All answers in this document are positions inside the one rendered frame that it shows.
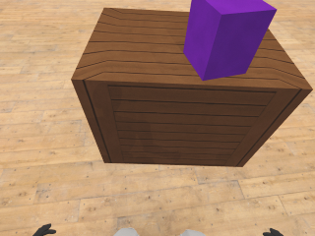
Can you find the left robot hand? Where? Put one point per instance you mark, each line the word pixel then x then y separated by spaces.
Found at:
pixel 44 230

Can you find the pedestal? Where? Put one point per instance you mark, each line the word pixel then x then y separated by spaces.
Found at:
pixel 146 104

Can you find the carton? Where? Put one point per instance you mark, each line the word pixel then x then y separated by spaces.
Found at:
pixel 223 36

